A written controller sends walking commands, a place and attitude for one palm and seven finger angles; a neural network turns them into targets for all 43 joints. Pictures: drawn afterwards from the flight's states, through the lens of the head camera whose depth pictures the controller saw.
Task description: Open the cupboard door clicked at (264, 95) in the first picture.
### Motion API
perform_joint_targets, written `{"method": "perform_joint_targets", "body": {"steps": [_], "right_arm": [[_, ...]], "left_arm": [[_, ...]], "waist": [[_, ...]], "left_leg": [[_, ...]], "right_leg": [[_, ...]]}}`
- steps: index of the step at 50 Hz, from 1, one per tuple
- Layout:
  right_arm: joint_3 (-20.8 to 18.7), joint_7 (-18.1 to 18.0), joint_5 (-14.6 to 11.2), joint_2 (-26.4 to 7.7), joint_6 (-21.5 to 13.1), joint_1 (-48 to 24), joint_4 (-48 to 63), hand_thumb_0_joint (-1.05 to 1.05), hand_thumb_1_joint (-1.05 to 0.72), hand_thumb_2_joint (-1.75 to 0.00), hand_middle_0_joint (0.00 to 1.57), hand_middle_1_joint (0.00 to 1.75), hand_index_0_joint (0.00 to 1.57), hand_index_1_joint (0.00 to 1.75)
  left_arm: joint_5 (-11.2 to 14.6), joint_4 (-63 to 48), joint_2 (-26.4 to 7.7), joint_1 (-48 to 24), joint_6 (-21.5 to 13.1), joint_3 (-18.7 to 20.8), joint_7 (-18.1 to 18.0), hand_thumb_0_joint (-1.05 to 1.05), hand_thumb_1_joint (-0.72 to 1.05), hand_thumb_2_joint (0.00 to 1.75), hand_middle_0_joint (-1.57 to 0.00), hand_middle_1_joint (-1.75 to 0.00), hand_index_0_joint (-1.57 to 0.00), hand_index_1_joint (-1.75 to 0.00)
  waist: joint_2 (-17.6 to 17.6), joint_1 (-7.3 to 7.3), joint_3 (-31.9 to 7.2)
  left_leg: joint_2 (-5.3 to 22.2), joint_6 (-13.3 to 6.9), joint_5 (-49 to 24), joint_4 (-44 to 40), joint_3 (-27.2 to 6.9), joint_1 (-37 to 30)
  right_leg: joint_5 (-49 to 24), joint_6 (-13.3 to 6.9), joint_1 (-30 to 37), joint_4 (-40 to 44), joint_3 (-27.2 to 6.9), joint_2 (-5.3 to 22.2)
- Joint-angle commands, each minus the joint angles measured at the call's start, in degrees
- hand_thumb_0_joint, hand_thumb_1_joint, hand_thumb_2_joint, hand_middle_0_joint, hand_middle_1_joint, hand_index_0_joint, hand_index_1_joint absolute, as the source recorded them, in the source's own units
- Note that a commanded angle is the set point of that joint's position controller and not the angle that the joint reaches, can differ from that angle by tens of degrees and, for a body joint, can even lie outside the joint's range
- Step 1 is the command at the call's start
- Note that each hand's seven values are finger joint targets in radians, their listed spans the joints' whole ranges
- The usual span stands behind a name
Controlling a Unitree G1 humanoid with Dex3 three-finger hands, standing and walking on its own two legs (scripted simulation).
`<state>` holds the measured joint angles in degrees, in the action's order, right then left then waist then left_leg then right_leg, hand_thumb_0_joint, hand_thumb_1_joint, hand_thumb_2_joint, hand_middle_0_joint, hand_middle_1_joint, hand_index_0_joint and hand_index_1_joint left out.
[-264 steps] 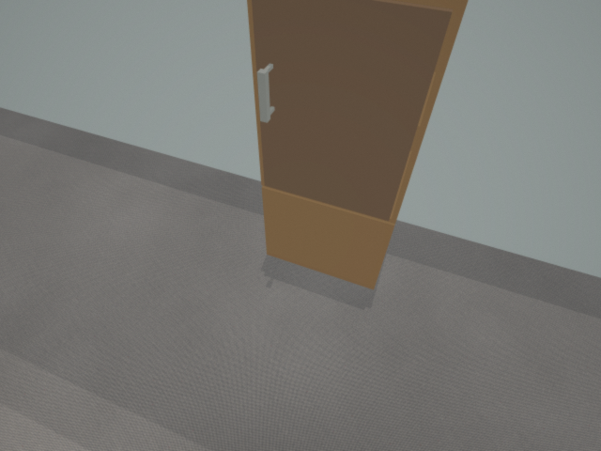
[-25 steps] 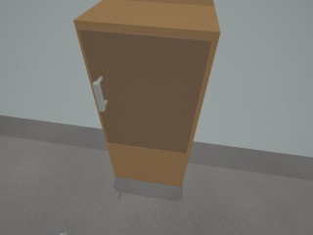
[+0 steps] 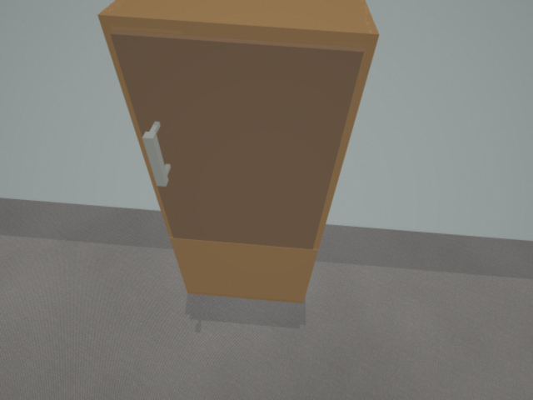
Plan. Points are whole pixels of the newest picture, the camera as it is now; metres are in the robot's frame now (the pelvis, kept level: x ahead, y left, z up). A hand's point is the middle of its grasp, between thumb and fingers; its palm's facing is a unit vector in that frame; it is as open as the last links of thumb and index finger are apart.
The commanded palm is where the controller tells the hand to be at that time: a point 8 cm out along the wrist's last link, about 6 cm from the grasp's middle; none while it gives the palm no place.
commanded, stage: shuffle to correct the standing spot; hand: left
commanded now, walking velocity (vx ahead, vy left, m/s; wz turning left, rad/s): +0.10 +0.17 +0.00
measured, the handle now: (159, 154) +0.58 +0.27 +0.01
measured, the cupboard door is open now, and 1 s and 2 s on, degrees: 0 0 0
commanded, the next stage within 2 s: come to a stop and stand still in 0.10 s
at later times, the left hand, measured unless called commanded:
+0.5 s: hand out of the picture +0.12 +0.23 -0.17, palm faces +0.03 -0.98 -0.18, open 7.3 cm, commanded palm none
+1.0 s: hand out of the picture +0.08 +0.24 -0.16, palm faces +0.05 -0.96 -0.26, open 7.3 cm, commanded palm none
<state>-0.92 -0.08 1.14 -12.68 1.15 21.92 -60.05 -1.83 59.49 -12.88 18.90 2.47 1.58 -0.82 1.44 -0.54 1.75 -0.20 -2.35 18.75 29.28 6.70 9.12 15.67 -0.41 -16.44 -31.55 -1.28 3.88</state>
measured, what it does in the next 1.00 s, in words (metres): steps on the spot: right foot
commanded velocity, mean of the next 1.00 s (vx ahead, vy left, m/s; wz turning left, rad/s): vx -0.01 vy -0.02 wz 0.00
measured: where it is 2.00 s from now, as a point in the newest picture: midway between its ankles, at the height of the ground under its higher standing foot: outside the picture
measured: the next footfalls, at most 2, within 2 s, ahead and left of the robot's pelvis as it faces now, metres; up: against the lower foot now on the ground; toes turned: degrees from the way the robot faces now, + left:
right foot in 0.64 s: +0.12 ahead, -0.03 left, +0.00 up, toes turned +4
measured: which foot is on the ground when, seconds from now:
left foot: down 0.00-1.00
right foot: down 0.00-0.20, up 0.22-0.62, down 0.64-1.00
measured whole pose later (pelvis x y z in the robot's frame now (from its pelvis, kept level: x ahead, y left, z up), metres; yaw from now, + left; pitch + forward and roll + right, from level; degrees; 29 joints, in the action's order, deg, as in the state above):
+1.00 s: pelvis +0.02 +0.03 +0.00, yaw +1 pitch -4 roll +0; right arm -2.6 -2.2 1.1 -14.5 -0.3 13.5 -54.7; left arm -1.3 53.8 -12.7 15.8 0.5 1.3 -1.3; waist -0.3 0.2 0.2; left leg -1.0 -2.8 18.8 31.9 4.7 9.3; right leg 13.2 -3.5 -14.3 -31.2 5.6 -0.8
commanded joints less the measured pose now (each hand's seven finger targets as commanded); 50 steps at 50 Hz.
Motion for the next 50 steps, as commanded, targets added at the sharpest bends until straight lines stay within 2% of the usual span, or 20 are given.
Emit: {"method": "perform_joint_targets", "body": {"steps": [1, 3, 5, 7, 8, 10, 12, 14, 17, 27, 31, 33, 34, 35, 36, 37, 38, 41, 47, 50], "right_arm": [[-1.3, -0.6, -0.3, -6.3, -1.4, -0.8, 4.2, 0.0, -0.9, -0.9, 0.2, 0.3, 0.2, 0.3], [-1.2, -0.4, -0.4, -3.4, -1.2, -0.6, 5.0, 0.0, -0.9, -0.9, 0.2, 0.3, 0.2, 0.3], [-1.7, -0.4, -0.2, -2.6, -0.6, -2.0, 6.0, 0.0, -0.9, -0.9, 0.2, 0.3, 0.2, 0.3], [-1.7, -0.1, -0.5, -1.2, -1.0, 2.8, 4.6, 0.0, -0.9, -0.9, 0.2, 0.3, 0.2, 0.3], [-1.7, -0.1, -0.5, -1.2, -1.4, 7.4, 2.5, 0.0, -0.9, -0.9, 0.2, 0.3, 0.2, 0.3], [-3.2, -0.8, 0.2, -7.1, -1.4, 12.0, 1.3, 0.0, -0.9, -0.9, 0.2, 0.3, 0.2, 0.3], [-1.9, -1.5, 0.2, -2.9, -1.7, 7.1, 2.2, 0.0, -0.9, -0.9, 0.2, 0.3, 0.2, 0.3], [-1.2, -2.1, 0.4, -2.1, -2.7, 4.4, 2.7, 0.0, -0.9, -0.9, 0.2, 0.3, 0.2, 0.3], [-1.1, -3.2, 0.0, -2.1, -4.1, 4.6, 1.3, 0.0, -0.9, -0.9, 0.2, 0.3, 0.2, 0.3], [-2.6, -4.3, 0.0, -1.0, -2.0, 2.6, -1.0, 0.0, -0.9, -0.9, 0.2, 0.3, 0.2, 0.3], [-2.8, -3.9, -0.6, -0.4, -1.8, 1.3, -0.5, 0.0, -0.9, -0.9, 0.2, 0.3, 0.2, 0.3], [-2.7, -3.5, -1.3, 1.8, -1.5, 0.9, 0.2, 0.0, -0.9, -0.9, 0.2, 0.3, 0.2, 0.3], [-2.1, -3.2, -1.4, 4.0, -0.9, 0.3, -0.2, 0.0, -0.9, -0.9, 0.2, 0.3, 0.2, 0.3], [-1.9, -3.0, -1.2, 4.8, -0.4, -0.1, -0.5, 0.0, -0.9, -0.9, 0.2, 0.3, 0.2, 0.3], [-2.3, -2.1, 0.0, -5.5, -1.4, -3.8, 6.8, 0.0, -0.9, -0.9, 0.2, 0.3, 0.2, 0.3], [-3.1, -2.3, -0.1, -3.9, -3.2, -1.8, 6.6, 0.0, -0.9, -0.9, 0.2, 0.3, 0.2, 0.3], [-3.6, -2.9, 0.3, -4.5, -3.8, -1.8, 5.2, 0.0, -0.9, -0.9, 0.2, 0.3, 0.2, 0.3], [-2.8, -3.5, 0.3, -5.0, -3.3, -3.4, 6.6, 0.0, -0.9, -0.9, 0.2, 0.3, 0.2, 0.3], [-3.2, -2.2, 0.1, -8.5, -2.5, -7.8, 9.2, 0.0, -0.9, -0.9, 0.2, 0.3, 0.2, 0.3], [-3.2, -1.5, 0.0, -9.6, -2.0, -6.9, 8.6, 0.0, -0.9, -0.9, 0.2, 0.3, 0.2, 0.3]], "left_arm": [[0.3, -2.4, -5.0, 4.8, -2.8, 1.5, -1.1, 0.0, 0.9, 0.9, -0.2, -0.3, -0.2, -0.3], [0.4, -1.1, -9.8, 9.2, -3.2, 2.9, -1.9, 0.0, 0.9, 0.9, -0.2, -0.3, -0.2, -0.3], [0.2, -2.1, -10.2, 7.3, -3.0, 3.9, -2.9, 0.0, 0.9, 0.9, -0.2, -0.3, -0.2, -0.3], [0.1, -4.0, -9.1, 1.5, -2.5, 4.1, -3.1, 0.0, 0.9, 0.9, -0.2, -0.3, -0.2, -0.3], [0.2, -5.2, -6.8, -1.6, -1.9, 3.5, -2.8, 0.0, 0.9, 0.9, -0.2, -0.3, -0.2, -0.3], [0.3, -7.9, -0.5, -4.2, -1.3, 2.3, -2.4, 0.0, 0.9, 0.9, -0.2, -0.3, -0.2, -0.3], [0.2, -6.5, -0.4, -4.8, -1.0, 2.2, -2.8, 0.0, 0.9, 0.9, -0.2, -0.3, -0.2, -0.3], [0.4, -4.7, 1.8, -2.9, -1.6, 1.6, -1.8, 0.0, 0.9, 0.9, -0.2, -0.3, -0.2, -0.3], [0.9, -3.7, 2.4, -2.1, -1.7, 1.2, -1.7, 0.0, 0.9, 0.9, -0.2, -0.3, -0.2, -0.3], [0.8, -5.9, 1.6, -4.3, -0.2, 1.7, -2.2, 0.0, 0.9, 0.9, -0.2, -0.3, -0.2, -0.3], [0.7, -5.0, 0.8, 0.5, -1.2, 1.9, -2.4, 0.0, 0.9, 0.9, -0.2, -0.3, -0.2, -0.3], [0.9, -3.8, -1.4, 2.1, -2.1, 2.0, -2.6, 0.0, 0.9, 0.9, -0.2, -0.3, -0.2, -0.3], [1.3, -3.8, -1.5, 0.3, -2.5, 1.5, -2.6, 0.0, 0.9, 0.9, -0.2, -0.3, -0.2, -0.3], [1.1, -4.1, -1.5, -2.4, -2.5, 1.4, -2.5, 0.0, 0.9, 0.9, -0.2, -0.3, -0.2, -0.3], [-0.7, -7.9, -11.8, -3.9, -3.1, 1.4, -2.8, 0.0, 0.9, 0.9, -0.2, -0.3, -0.2, -0.3], [0.2, -10.1, -7.2, -4.2, -2.7, 2.2, -2.9, 0.0, 0.9, 0.9, -0.2, -0.3, -0.2, -0.3], [0.7, -10.1, -4.4, -3.5, -2.9, 1.6, -2.9, 0.0, 0.9, 0.9, -0.2, -0.3, -0.2, -0.3], [0.8, -10.8, -3.6, -3.2, -2.3, 0.8, -2.1, 0.0, 0.9, 0.9, -0.2, -0.3, -0.2, -0.3], [0.6, -9.5, -8.3, -3.1, -3.6, 1.8, -1.0, 0.0, 0.9, 0.9, -0.2, -0.3, -0.2, -0.3], [0.7, -10.0, -11.1, -6.1, -4.3, 2.2, -1.0, 0.0, 0.9, 0.9, -0.2, -0.3, -0.2, -0.3]], "waist": [[-0.8, -2.27, 1.5], [9.2, -2.57, 0.6], [11.9, -2.16, 3.3], [9.7, 1.59, 2.0], [5.3, 3.29, 0.9], [-18.5, 4.65, 1.9], [-10.8, 3.07, 6.7], [-1.9, 1.48, 5.9], [-4.7, 1.08, 1.7], [-6.7, 1.45, 1.8], [-3.1, -0.54, -1.8], [1.8, 0.51, -4.0], [3.4, 1.31, -3.1], [4.5, 1.99, -2.2], [7.5, 3.18, 0.5], [8.8, 2.01, -9.4], [2.7, 1.63, -12.6], [-10.6, 1.25, -5.0], [0.3, 0.94, 3.4], [4.2, 2.57, 3.4]], "left_leg": [[6.0, -0.9, -6.7, -3.4, -5.0, 10.7], [0.8, 2.1, 5.0, 7.9, -0.7, 17.9], [2.4, 2.0, 8.3, 13.3, -4.3, 18.5], [3.8, 1.7, 3.5, 1.2, -5.2, 7.8], [3.5, 1.9, -2.3, -5.3, -4.6, -0.4], [16.6, -3.3, -9.9, -15.9, -20.6, -6.6], [17.1, -4.0, -17.7, -16.2, -18.5, 1.0], [15.1, -4.4, -36.1, -12.6, -13.6, -2.2], [14.2, -1.3, -59.0, -9.7, -9.3, -8.9], [16.3, -3.5, -63.9, -4.9, -10.1, -9.1], [11.5, -0.5, -54.7, 3.3, -8.3, -4.5], [4.4, 3.0, -20.3, 9.3, -3.8, 4.1], [2.6, 3.8, 1.6, 8.7, -4.4, 5.0], [3.3, 3.3, 7.6, 7.3, -5.0, 3.4], [2.5, 2.8, -0.8, -1.9, -8.9, 10.8], [4.4, 1.0, -15.5, -4.0, -7.5, 6.4], [6.6, -0.2, -28.6, -2.0, -9.4, 0.7], [9.5, -2.0, -39.0, -2.5, -12.0, -1.9], [5.4, -1.9, -2.0, -5.2, -10.6, 9.0], [2.7, -1.3, 1.0, -2.1, -8.7, 5.0]], "right_leg": [[-5.0, -3.4, 9.1, 3.5, -3.9, 3.3], [-6.0, -8.8, 13.8, 11.3, -19.3, 15.4], [-8.1, -11.2, 9.3, 14.0, -21.3, 18.7], [-9.9, -7.6, 1.5, 8.1, -13.5, 15.5], [-4.4, -4.8, -4.0, 2.4, -7.0, 9.5], [17.9, 1.5, -18.9, -20.5, 6.2, -3.4], [12.5, 0.5, -17.4, -27.6, -0.4, 0.6], [7.3, 1.1, -15.3, -26.3, 1.5, 1.4], [4.2, 1.7, -11.2, -18.4, 2.7, 0.1], [3.1, -0.7, -3.4, -6.4, 4.1, -2.3], [-15.4, -2.4, 7.6, 3.6, 1.1, -1.0], [-41.3, -9.2, 12.7, 3.2, -8.7, 10.6], [-40.8, -12.2, 10.9, 6.4, -10.4, 13.9], [-33.3, -12.7, 6.7, 8.7, -10.6, 13.3], [-39.1, -7.1, 13.6, 0.2, -5.8, 7.4], [-35.4, -5.0, 14.2, -5.0, -3.1, 6.7], [-31.6, -4.1, 12.2, -4.9, -1.1, 3.7], [-12.7, -3.0, 1.8, -3.3, 1.3, -0.5], [-3.8, -5.0, 3.6, 8.6, -6.0, 2.9], [11.2, -6.3, -1.9, 17.1, -12.4, 6.3]]}}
